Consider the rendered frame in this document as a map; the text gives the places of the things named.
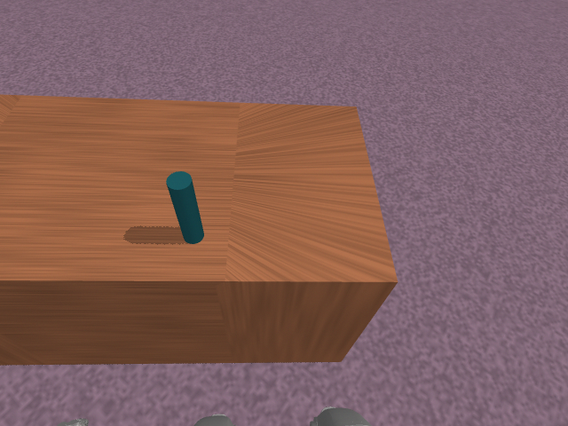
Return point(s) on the can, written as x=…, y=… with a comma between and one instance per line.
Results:
x=183, y=197

